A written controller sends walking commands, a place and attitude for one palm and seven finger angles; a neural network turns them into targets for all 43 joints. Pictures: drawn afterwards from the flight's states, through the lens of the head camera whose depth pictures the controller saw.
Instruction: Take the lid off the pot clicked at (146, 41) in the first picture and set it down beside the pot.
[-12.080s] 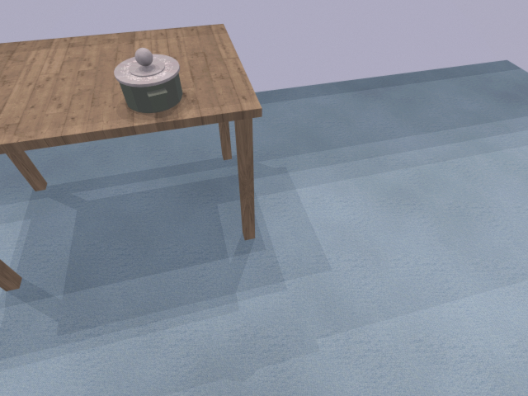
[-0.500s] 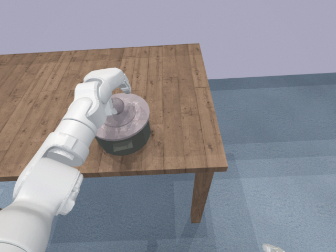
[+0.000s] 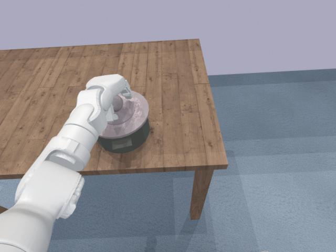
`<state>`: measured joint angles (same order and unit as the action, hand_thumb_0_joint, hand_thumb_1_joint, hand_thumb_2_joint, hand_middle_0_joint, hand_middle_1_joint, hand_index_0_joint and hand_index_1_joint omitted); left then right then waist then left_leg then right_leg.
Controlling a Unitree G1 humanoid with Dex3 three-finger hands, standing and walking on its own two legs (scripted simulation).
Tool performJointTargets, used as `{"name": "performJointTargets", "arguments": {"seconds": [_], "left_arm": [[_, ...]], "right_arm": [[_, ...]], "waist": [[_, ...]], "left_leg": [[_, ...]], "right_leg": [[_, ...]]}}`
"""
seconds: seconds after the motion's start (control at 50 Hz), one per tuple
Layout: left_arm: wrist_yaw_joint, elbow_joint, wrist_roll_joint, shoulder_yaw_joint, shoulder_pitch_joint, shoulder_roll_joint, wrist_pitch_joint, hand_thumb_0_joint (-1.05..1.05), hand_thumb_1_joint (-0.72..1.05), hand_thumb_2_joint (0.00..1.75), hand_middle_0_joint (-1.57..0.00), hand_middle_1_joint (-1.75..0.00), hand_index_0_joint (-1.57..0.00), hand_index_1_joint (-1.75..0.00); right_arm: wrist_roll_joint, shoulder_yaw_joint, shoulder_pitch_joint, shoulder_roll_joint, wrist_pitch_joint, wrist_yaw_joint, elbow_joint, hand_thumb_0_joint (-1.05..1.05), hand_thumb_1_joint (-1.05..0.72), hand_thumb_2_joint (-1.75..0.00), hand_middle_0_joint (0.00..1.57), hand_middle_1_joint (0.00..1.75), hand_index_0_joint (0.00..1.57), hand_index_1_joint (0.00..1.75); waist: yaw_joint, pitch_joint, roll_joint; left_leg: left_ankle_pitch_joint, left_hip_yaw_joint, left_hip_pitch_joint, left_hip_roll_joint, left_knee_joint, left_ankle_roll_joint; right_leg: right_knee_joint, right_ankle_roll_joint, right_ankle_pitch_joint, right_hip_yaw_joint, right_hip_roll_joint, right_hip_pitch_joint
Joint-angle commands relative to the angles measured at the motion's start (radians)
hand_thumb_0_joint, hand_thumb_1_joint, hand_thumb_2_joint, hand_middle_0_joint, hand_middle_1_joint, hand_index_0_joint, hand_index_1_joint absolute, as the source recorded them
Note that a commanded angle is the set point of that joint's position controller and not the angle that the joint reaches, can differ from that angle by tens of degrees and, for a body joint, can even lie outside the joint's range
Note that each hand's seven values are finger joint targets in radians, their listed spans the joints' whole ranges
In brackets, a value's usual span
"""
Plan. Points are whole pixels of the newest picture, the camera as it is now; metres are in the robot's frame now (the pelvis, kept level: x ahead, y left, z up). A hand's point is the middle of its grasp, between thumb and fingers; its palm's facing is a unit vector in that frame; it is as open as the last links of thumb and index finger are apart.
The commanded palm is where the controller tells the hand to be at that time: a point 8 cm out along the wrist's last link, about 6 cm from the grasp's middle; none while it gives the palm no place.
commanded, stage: lower the open fingers around the knob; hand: left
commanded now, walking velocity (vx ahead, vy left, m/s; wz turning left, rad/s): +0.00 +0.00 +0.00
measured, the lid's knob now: (114, 103) +0.49 +0.14 +0.08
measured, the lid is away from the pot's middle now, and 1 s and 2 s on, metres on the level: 0.00 0.00 0.00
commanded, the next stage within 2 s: close the fingers and squeeze the knob in 0.04 s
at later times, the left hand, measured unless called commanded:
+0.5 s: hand (108, 105) +0.46 +0.15 +0.10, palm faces -0.37 -0.10 -0.92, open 9.7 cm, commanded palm +0.46 +0.16 +0.16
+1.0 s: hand (107, 106) +0.45 +0.15 +0.10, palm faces -0.35 -0.10 -0.93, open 8.2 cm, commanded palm +0.45 +0.16 +0.16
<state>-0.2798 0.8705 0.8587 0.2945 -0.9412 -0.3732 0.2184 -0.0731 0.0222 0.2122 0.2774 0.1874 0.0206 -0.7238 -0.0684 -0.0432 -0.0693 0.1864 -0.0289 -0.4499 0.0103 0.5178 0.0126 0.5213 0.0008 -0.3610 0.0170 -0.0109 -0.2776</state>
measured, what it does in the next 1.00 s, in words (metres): stands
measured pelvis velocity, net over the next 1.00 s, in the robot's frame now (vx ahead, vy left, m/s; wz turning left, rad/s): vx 0.00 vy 0.01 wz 0.00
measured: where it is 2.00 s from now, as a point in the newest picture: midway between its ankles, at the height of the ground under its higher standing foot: outside the picture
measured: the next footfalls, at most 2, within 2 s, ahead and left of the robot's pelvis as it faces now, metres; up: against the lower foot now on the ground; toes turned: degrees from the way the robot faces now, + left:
none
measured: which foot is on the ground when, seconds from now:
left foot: down 0.00-1.00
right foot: down 0.00-1.00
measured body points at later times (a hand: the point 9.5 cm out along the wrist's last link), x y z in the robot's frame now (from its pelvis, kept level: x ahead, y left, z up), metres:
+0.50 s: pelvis +0.00 +0.01 +0.00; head +0.04 -0.02 +0.45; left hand +0.47 +0.15 +0.15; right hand +0.06 -0.27 -0.14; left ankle +0.04 +0.12 -0.73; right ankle -0.07 -0.12 -0.73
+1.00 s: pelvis +0.00 +0.01 +0.00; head +0.03 -0.02 +0.45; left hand +0.47 +0.15 +0.15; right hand +0.08 -0.26 -0.14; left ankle +0.04 +0.12 -0.73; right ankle -0.07 -0.12 -0.73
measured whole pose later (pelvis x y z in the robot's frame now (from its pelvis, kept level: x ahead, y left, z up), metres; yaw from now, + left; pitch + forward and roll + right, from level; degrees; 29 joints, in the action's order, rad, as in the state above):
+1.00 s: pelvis +0.00 +0.01 +0.00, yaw +0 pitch +7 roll +0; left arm -0.28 0.87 0.86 0.27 -0.93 -0.39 0.21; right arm -0.07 0.02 0.22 0.28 0.19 0.02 -0.72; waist -0.07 -0.05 -0.06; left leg 0.19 -0.03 -0.46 0.01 0.53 0.02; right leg 0.52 -0.01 -0.36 0.01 -0.01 -0.28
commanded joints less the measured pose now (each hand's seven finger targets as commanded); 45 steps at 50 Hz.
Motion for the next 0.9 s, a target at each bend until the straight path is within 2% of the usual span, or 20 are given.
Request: {"name": "performJointTargets", "arguments": {"seconds": [0.0,0.1,0.12,0.14,0.16,0.18,0.22,0.3,0.36,0.4,0.48,0.52,0.54,0.64,0.7,0.74,0.78,0.82,0.84,0.88], "left_arm": [[0.050,-0.120,0.007,-0.114,-0.500,-0.232,-0.008,0.00,-0.30,1.41,-0.83,-0.08,-0.83,-0.08],[0.047,-0.159,0.015,-0.074,-0.548,-0.195,-0.012,0.00,-0.30,1.41,-0.83,-0.08,-0.83,-0.08],[0.049,-0.143,0.021,-0.106,-0.546,-0.236,-0.014,0.00,-0.30,1.41,-0.83,-0.08,-0.83,-0.08],[0.050,-0.122,0.017,-0.120,-0.521,-0.249,-0.013,0.00,-0.13,1.03,-0.54,-0.63,-0.54,-0.63],[0.049,-0.121,0.017,-0.129,-0.515,-0.265,-0.015,0.00,-0.12,1.03,-0.53,-0.65,-0.53,-0.65],[0.047,-0.111,0.012,-0.105,-0.502,-0.232,-0.013,0.00,-0.11,1.03,-0.53,-0.67,-0.53,-0.67],[0.048,-0.146,0.027,-0.141,-0.522,-0.286,-0.021,0.00,-0.09,1.04,-0.53,-0.71,-0.53,-0.71],[0.042,-0.119,0.016,-0.081,-0.530,-0.209,-0.015,0.00,-0.06,1.04,-0.53,-0.78,-0.53,-0.78],[0.044,-0.142,0.017,-0.136,-0.546,-0.288,-0.022,0.00,-0.03,1.03,-0.54,-0.83,-0.54,-0.83],[0.037,-0.179,0.016,-0.085,-0.566,-0.223,-0.030,0.00,-0.01,1.03,-0.54,-0.85,-0.54,-0.85],[0.037,-0.090,0.008,-0.092,-0.496,-0.221,-0.020,0.00,0.04,1.01,-0.56,-0.90,-0.56,-0.90],[0.038,-0.190,0.016,-0.115,-0.568,-0.265,-0.034,0.00,0.06,1.01,-0.57,-0.92,-0.57,-0.92],[0.039,-0.205,0.019,-0.082,-0.584,-0.223,-0.036,0.00,0.07,1.00,-0.57,-0.93,-0.57,-0.93],[0.039,-0.124,0.006,-0.074,-0.495,-0.188,-0.018,0.00,0.13,0.97,-0.60,-0.97,-0.60,-0.97],[0.042,-0.164,0.016,-0.133,-0.533,-0.278,-0.020,0.00,0.17,0.95,-0.62,-0.99,-0.62,-0.99],[0.041,-0.146,0.019,-0.080,-0.527,-0.209,-0.015,0.00,0.19,0.93,-0.63,-1.00,-0.63,-1.00],[0.042,-0.149,0.014,-0.083,-0.517,-0.204,-0.012,0.00,0.22,0.91,-0.64,-1.01,-0.64,-1.01],[0.043,-0.231,0.018,-0.127,-0.555,-0.269,-0.025,0.00,0.25,0.89,-0.66,-1.02,-0.66,-1.02],[0.040,-0.159,0.014,-0.085,-0.494,-0.206,-0.019,0.00,0.26,0.88,-0.67,-1.02,-0.67,-1.02],[0.040,-0.187,0.006,-0.090,-0.519,-0.212,-0.017,0.00,0.29,0.86,-0.68,-1.03,-0.68,-1.03]], "right_arm": [[0.001,0.043,-0.002,0.140,-0.029,-0.011,0.094,0.00,-0.90,-0.90,0.20,0.30,0.20,0.30],[0.001,0.048,0.000,0.135,-0.035,-0.010,0.096,0.00,-0.90,-0.90,0.20,0.30,0.20,0.30],[0.001,0.048,0.010,0.143,-0.033,-0.012,0.088,0.00,-0.90,-0.90,0.20,0.30,0.20,0.30],[0.002,0.045,0.014,0.143,-0.034,-0.013,0.089,0.00,-0.90,-0.90,0.20,0.30,0.20,0.30],[0.000,0.043,0.010,0.143,-0.034,-0.013,0.091,0.00,-0.90,-0.90,0.20,0.30,0.20,0.30],[-0.001,0.042,0.008,0.140,-0.033,-0.014,0.092,0.00,-0.90,-0.90,0.20,0.30,0.20,0.30],[0.000,0.045,0.010,0.147,-0.033,-0.015,0.094,0.00,-0.90,-0.90,0.20,0.30,0.20,0.30],[-0.002,0.048,0.012,0.141,-0.033,-0.014,0.092,0.00,-0.90,-0.90,0.20,0.30,0.20,0.30],[-0.001,0.047,0.022,0.149,-0.035,-0.019,0.090,0.00,-0.90,-0.90,0.20,0.30,0.20,0.30],[0.001,0.052,0.019,0.140,-0.042,-0.017,0.097,0.00,-0.90,-0.90,0.20,0.30,0.20,0.30],[-0.004,0.047,0.023,0.146,-0.032,-0.016,0.083,0.00,-0.90,-0.90,0.20,0.30,0.20,0.30],[0.000,0.048,0.016,0.147,-0.035,-0.014,0.096,0.00,-0.90,-0.90,0.20,0.30,0.20,0.30],[0.001,0.049,0.013,0.140,-0.039,-0.013,0.096,0.00,-0.90,-0.90,0.20,0.30,0.20,0.30],[-0.002,0.049,0.013,0.142,-0.029,-0.006,0.088,0.00,-0.90,-0.90,0.20,0.30,0.20,0.30],[0.003,0.045,0.008,0.148,-0.030,-0.009,0.094,0.00,-0.90,-0.90,0.20,0.30,0.20,0.30],[-0.001,0.043,0.002,0.136,-0.027,-0.009,0.094,0.00,-0.90,-0.90,0.20,0.30,0.20,0.30],[0.000,0.044,0.003,0.137,-0.026,-0.007,0.095,0.00,-0.90,-0.90,0.20,0.30,0.20,0.30],[0.004,0.046,0.000,0.142,-0.029,-0.006,0.105,0.00,-0.90,-0.90,0.20,0.30,0.20,0.30],[0.003,0.042,-0.003,0.133,-0.029,-0.007,0.106,0.00,-0.90,-0.90,0.20,0.30,0.20,0.30],[0.000,0.046,0.001,0.139,-0.023,-0.005,0.100,0.00,-0.90,-0.90,0.20,0.30,0.20,0.30]], "waist": [[-0.014,-0.393,0.138],[-0.025,-0.411,0.084],[-0.024,-0.405,0.086],[-0.018,-0.391,0.094],[-0.013,-0.389,0.097],[-0.018,-0.376,0.104],[-0.010,-0.416,0.091],[-0.027,-0.367,0.077],[-0.024,-0.398,0.086],[-0.031,-0.427,0.059],[-0.031,-0.354,0.098],[-0.023,-0.431,0.046],[-0.031,-0.439,0.025],[-0.027,-0.365,0.100],[-0.013,-0.425,0.074],[-0.025,-0.384,0.068],[-0.020,-0.391,0.063],[-0.012,-0.458,0.044],[-0.018,-0.413,0.058],[-0.018,-0.408,0.085]], "left_leg": [[-0.266,0.012,0.365,-0.054,0.012,0.062],[-0.265,0.015,0.394,-0.053,0.018,0.062],[-0.264,0.017,0.394,-0.050,0.017,0.062],[-0.252,0.012,0.376,-0.051,0.015,0.063],[-0.243,0.011,0.359,-0.054,0.013,0.063],[-0.244,0.007,0.354,-0.055,0.014,0.063],[-0.264,0.008,0.367,-0.052,0.014,0.062],[-0.245,0.011,0.367,-0.051,0.015,0.062],[-0.236,0.013,0.377,-0.050,0.013,0.064],[-0.284,0.016,0.413,-0.053,0.030,0.065],[-0.240,0.011,0.367,-0.049,0.020,0.061],[-0.278,0.019,0.413,-0.050,0.023,0.060],[-0.301,0.022,0.440,-0.050,0.034,0.060],[-0.282,0.021,0.392,-0.048,0.027,0.058],[-0.303,0.021,0.400,-0.051,0.029,0.057],[-0.283,0.021,0.394,-0.050,0.029,0.056],[-0.285,0.027,0.409,-0.047,0.028,0.054],[-0.327,0.027,0.444,-0.046,0.033,0.056],[-0.318,0.024,0.423,-0.051,0.037,0.057],[-0.292,0.024,0.411,-0.046,0.028,0.056]], "right_leg": [[-0.062,0.023,0.473,0.013,0.067,-0.054],[-0.062,0.025,0.450,0.010,0.067,-0.079],[-0.065,0.025,0.450,0.008,0.070,-0.084],[-0.065,0.024,0.449,0.010,0.068,-0.075],[-0.066,0.023,0.456,0.005,0.068,-0.063],[-0.065,0.022,0.462,0.008,0.066,-0.064],[-0.062,0.022,0.482,0.003,0.065,-0.047],[-0.067,0.026,0.428,0.015,0.072,-0.096],[-0.072,0.023,0.436,0.007,0.071,-0.078],[-0.063,0.026,0.462,0.010,0.071,-0.089],[-0.068,0.023,0.424,0.016,0.073,-0.109],[-0.061,0.026,0.451,0.009,0.071,-0.088],[-0.055,0.029,0.452,0.012,0.071,-0.107],[-0.058,0.025,0.435,0.025,0.076,-0.120],[-0.052,0.028,0.475,0.016,0.070,-0.073],[-0.053,0.027,0.445,0.021,0.072,-0.107],[-0.051,0.029,0.422,0.024,0.076,-0.115],[-0.050,0.029,0.469,0.016,0.071,-0.083],[-0.048,0.028,0.457,0.020,0.073,-0.102],[-0.052,0.026,0.443,0.022,0.073,-0.097]]}}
